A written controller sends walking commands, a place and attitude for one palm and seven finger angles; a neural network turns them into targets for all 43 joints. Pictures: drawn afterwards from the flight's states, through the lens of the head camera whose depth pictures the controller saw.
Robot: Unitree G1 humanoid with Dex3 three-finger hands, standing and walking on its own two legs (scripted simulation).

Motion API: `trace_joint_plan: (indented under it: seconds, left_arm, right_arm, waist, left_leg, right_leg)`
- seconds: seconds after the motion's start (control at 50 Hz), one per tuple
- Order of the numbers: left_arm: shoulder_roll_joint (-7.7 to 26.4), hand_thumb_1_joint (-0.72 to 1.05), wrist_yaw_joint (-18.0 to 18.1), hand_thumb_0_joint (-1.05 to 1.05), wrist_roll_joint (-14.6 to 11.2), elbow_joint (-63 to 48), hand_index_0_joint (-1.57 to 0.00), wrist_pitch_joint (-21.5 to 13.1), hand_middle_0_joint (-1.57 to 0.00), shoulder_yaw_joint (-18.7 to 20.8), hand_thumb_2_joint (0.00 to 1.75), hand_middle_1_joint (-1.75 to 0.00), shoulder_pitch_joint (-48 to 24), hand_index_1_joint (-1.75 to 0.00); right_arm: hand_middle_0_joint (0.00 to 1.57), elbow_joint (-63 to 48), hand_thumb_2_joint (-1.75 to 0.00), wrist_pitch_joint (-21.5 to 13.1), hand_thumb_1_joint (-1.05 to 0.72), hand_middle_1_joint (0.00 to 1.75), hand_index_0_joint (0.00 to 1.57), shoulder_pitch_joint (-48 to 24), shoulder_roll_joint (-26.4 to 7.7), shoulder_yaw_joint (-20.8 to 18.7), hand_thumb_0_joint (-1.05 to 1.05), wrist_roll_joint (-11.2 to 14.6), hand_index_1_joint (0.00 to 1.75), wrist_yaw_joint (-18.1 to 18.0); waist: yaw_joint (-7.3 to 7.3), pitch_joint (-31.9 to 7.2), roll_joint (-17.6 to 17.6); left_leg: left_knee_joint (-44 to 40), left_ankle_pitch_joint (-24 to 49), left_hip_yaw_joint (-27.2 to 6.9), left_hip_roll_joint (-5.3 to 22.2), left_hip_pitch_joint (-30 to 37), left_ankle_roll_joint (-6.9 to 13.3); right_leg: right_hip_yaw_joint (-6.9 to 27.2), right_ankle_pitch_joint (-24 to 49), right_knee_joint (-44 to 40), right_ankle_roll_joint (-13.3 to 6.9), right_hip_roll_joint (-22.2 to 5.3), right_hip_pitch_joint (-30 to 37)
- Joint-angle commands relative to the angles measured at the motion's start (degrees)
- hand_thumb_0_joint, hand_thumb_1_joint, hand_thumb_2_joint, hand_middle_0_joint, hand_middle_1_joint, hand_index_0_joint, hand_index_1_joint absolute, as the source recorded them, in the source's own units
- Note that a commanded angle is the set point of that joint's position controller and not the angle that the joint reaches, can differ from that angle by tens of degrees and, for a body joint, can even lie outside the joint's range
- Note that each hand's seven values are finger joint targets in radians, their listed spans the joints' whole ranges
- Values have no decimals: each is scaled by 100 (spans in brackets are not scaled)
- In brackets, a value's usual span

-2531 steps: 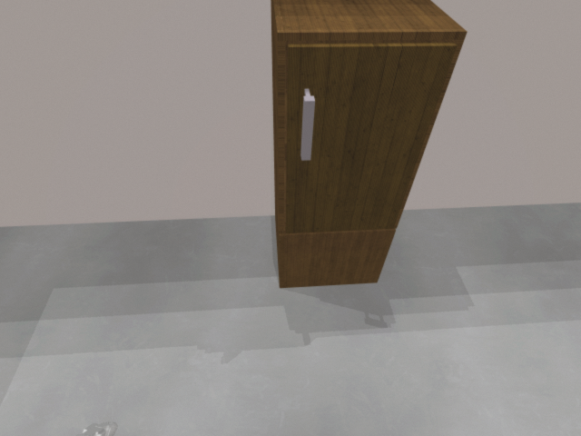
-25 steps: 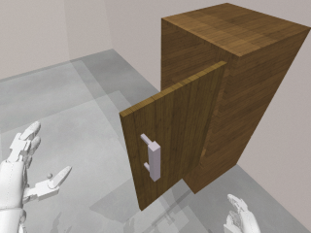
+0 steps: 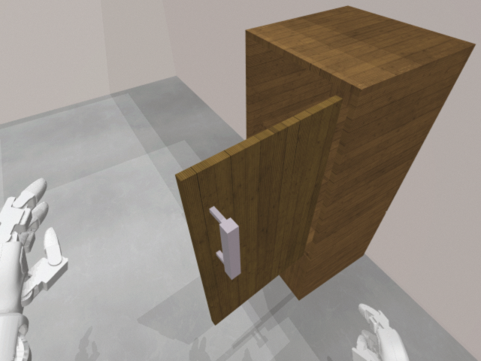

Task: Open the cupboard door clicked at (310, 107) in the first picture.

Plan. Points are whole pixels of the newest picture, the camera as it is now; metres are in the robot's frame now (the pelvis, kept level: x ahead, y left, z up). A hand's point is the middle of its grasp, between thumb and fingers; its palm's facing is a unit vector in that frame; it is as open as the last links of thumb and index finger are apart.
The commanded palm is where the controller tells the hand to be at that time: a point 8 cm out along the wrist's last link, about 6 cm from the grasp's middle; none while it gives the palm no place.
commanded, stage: draw the hand back to the body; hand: left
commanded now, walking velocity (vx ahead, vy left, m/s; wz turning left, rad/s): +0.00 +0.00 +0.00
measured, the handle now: (224, 243) +0.32 +0.08 +0.01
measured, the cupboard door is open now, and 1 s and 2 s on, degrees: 96 96 96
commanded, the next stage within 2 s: step back with the hand held close in 0.06 s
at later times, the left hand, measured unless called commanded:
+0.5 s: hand (59, 274) +0.17 +0.26 +0.14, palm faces +0.32 -0.80 -0.51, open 7.4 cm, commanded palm +0.11 +0.30 +0.17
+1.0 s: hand out of the picture +0.06 +0.30 +0.15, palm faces +0.47 -0.72 -0.50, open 7.4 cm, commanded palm +0.00 +0.33 +0.17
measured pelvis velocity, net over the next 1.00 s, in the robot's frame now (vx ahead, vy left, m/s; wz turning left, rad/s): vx -0.12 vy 0.02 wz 0.06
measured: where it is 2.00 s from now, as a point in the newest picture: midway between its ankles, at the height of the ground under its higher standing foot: outside the picture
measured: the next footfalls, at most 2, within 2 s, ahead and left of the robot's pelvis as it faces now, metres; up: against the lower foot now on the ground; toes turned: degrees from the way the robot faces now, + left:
left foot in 1.16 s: -0.06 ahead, +0.12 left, +0.00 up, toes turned +4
right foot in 1.56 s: -0.31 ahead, -0.09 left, +0.00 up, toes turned -3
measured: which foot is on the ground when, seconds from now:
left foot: down 0.00-1.00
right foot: down 0.00-1.00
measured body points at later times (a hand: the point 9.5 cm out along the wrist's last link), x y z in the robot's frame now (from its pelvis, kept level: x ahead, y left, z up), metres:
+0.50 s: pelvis -0.03 +0.00 +0.00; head -0.01 -0.01 +0.45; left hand +0.15 +0.30 +0.17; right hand +0.15 -0.24 -0.09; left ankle -0.01 +0.11 -0.74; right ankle -0.02 -0.11 -0.74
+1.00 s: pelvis -0.12 +0.02 -0.02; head -0.10 +0.03 +0.43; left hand +0.03 +0.33 +0.18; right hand +0.07 -0.20 -0.10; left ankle -0.01 +0.11 -0.74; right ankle -0.06 -0.10 -0.74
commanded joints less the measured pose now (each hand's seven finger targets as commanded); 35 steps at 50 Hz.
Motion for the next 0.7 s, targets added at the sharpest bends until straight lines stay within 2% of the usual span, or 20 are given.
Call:
trace_joint_plan:
  seconds: [0.0,0.06,0.14,0.16,0.18,0.2,0.24,0.26,0.3,0.36,0.38,0.44,0.46,0.56,0.62,0.68]
  left_arm:
    - [1132,90,127,0,-6,-1302,-20,-445,-20,807,90,-30,-495,-30]
    - [1050,90,101,0,-16,-1105,-20,-443,-20,758,90,-30,-445,-30]
    - [1010,90,76,0,-22,-1088,-20,-473,-20,710,90,-30,-520,-30]
    - [1227,90,112,0,-15,-1325,-20,-513,-20,826,90,-30,-978,-30]
    - [1854,90,134,0,11,-1403,-20,-685,-20,1466,90,-30,-1172,-30]
    - [1472,90,80,0,26,-957,-20,-688,-20,1222,90,-30,-565,-30]
    - [1273,90,34,0,34,-980,-20,-654,-20,998,90,-30,-248,-30]
    - [1303,90,40,0,44,-1163,-20,-701,-20,1013,90,-30,-218,-30]
    - [1258,90,58,0,31,-1280,-20,-710,-20,995,90,-30,132,-30]
    - [1432,90,113,0,7,-1528,-20,-694,-20,1174,90,-30,378,-30]
    - [1450,90,129,0,-6,-1620,-20,-684,-20,1202,90,-30,444,-30]
    - [1575,90,174,0,-21,-1743,-20,-700,-20,1345,90,-30,504,-30]
    - [1648,90,200,0,-23,-1712,-20,-705,-20,1423,90,-30,529,-30]
    - [1554,90,247,0,-2,-1746,-20,-753,-20,1348,90,-30,586,-30]
    - [1484,90,278,0,46,-1714,-20,-814,-20,1285,90,-30,558,-30]
    - [1487,90,318,0,133,-1859,-20,-928,-20,1283,90,-30,441,-30]
  right_arm:
    - [20,-904,-90,-385,-90,30,20,-812,-573,-215,0,25,30,-68]
    - [20,-874,-90,-380,-90,30,20,-812,-590,-231,0,28,30,-58]
    - [20,-871,-90,-366,-90,30,20,-819,-598,-252,0,28,30,-59]
    - [20,-858,-90,-388,-90,30,20,-851,-616,-243,0,39,30,-69]
    - [20,-1044,-90,-273,-90,30,20,-773,-736,-260,0,104,30,-67]
    - [20,-951,-90,-179,-90,30,20,-714,-644,-277,0,62,30,-65]
    - [20,-1041,-90,-60,-90,30,20,-751,-654,-295,0,64,30,-25]
    - [20,-1070,-90,-25,-90,30,20,-771,-674,-311,0,55,30,-42]
    - [20,-1145,-90,43,-90,30,20,-700,-684,-340,0,63,30,-41]
    - [20,-1234,-90,145,-90,30,20,-706,-702,-392,0,88,30,-67]
    - [20,-1298,-90,176,-90,30,20,-678,-687,-403,0,105,30,-68]
    - [20,-1374,-90,241,-90,30,20,-669,-674,-452,0,140,30,-95]
    - [20,-1355,-90,251,-90,30,20,-704,-673,-455,0,131,30,-112]
    - [20,-1394,-90,240,-90,30,20,-660,-730,-478,0,141,30,-129]
    - [20,-1408,-90,193,-90,30,20,-620,-749,-462,0,139,30,-115]
    - [20,-1422,-90,100,-90,30,20,-567,-795,-447,0,118,30,-112]
  waist:
    - [-2,-443,145]
    - [-15,-282,-30]
    - [-25,-312,-13]
    - [-35,-403,31]
    - [-274,67,-134]
    - [-280,-113,-438]
    - [-306,-255,-523]
    - [-301,-409,-181]
    - [-315,-839,52]
    - [-303,-1211,7]
    - [-306,-1282,-155]
    - [-324,-1307,-318]
    - [-310,-1267,-252]
    - [-329,-994,-1]
    - [-365,-700,41]
    - [-389,-502,180]
  left_leg:
    - [-263,1306,-88,50,200,43]
    - [-290,1251,-90,50,159,51]
    - [-321,1102,-68,51,213,69]
    - [-320,1111,-96,34,223,64]
    - [-54,889,-261,157,-191,172]
    - [106,961,-273,148,-171,164]
    - [222,1132,-205,147,-148,143]
    - [223,1381,-176,154,-172,136]
    - [251,1857,-159,222,-114,111]
    - [282,2360,-182,291,-127,92]
    - [292,2474,-223,326,-181,79]
    - [332,2413,-215,352,-284,70]
    - [282,2314,-267,353,-379,72]
    - [45,1556,-456,459,-917,128]
    - [-179,228,-566,519,-1469,199]
    - [-437,-1065,-747,582,-2152,295]
  right_leg:
    - [117,1176,-325,-18,-110,-199]
    - [121,1118,-391,-21,-95,-235]
    - [140,946,-430,9,-100,-281]
    - [150,949,-435,-5,-107,-215]
    - [582,1149,-704,43,-391,-947]
    - [520,1321,-662,32,-517,-893]
    - [509,1646,-580,60,-592,-946]
    - [411,1946,-436,54,-622,-824]
    - [395,2283,-177,66,-611,-647]
    - [308,2610,66,88,-571,-465]
    - [302,2666,166,90,-546,-417]
    - [322,2678,255,112,-537,-528]
    - [322,2511,265,100,-541,-553]
    - [363,1491,306,109,-421,-693]
    - [472,533,256,90,-387,-814]
    - [520,-242,298,89,-344,-662]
